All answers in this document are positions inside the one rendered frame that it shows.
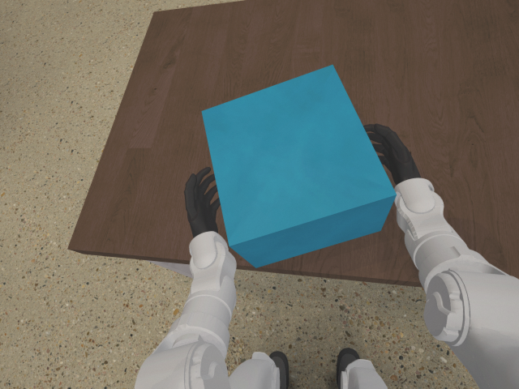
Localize robot left hand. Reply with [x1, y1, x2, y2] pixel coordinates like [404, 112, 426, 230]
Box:
[184, 167, 221, 237]

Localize robot right upper arm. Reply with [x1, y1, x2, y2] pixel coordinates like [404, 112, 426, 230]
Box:
[423, 270, 519, 389]

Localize robot right hand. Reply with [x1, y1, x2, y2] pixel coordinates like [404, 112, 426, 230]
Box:
[363, 123, 421, 185]

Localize robot left upper arm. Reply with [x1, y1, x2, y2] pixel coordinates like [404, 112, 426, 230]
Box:
[135, 341, 231, 389]

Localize table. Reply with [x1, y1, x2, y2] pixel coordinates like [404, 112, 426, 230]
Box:
[67, 0, 519, 288]

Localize carton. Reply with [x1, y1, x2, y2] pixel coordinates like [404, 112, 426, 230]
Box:
[202, 65, 397, 268]

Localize left robot forearm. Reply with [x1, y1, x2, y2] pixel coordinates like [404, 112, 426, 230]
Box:
[135, 231, 237, 383]

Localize right robot forearm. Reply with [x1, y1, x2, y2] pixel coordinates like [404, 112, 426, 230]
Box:
[394, 178, 509, 294]

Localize right robot shin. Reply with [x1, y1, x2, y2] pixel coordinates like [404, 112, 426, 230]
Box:
[346, 359, 376, 372]

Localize robot right foot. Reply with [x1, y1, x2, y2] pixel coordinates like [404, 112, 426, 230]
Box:
[337, 348, 360, 389]

